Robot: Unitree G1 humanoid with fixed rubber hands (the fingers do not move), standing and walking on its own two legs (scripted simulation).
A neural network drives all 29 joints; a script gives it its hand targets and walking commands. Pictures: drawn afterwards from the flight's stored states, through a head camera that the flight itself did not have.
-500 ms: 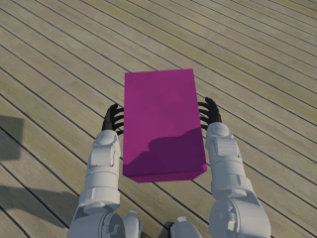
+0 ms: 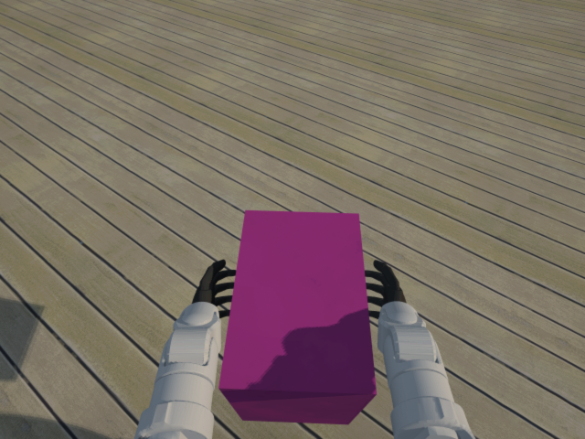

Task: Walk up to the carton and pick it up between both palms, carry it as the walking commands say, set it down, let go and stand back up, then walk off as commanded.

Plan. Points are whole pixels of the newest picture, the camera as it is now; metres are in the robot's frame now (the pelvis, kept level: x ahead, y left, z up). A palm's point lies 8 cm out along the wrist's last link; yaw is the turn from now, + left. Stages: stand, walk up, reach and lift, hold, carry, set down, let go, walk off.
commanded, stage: reach and lift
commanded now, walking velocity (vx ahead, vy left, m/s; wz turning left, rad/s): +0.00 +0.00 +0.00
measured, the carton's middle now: (298, 320) +0.33 +0.02 -0.08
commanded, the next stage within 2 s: hold in 1.68 s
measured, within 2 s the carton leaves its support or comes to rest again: neither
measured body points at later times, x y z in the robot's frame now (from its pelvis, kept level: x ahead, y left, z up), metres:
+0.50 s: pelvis -0.02 +0.00 +0.01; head -0.07 +0.01 +0.45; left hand +0.30 +0.15 +0.05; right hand +0.33 -0.12 +0.06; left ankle +0.02 +0.13 -0.73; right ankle +0.00 -0.12 -0.73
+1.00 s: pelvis +0.01 +0.00 +0.01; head -0.05 +0.00 +0.46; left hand +0.31 +0.13 +0.05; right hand +0.31 -0.15 +0.06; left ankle +0.02 +0.13 -0.73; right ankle +0.00 -0.12 -0.73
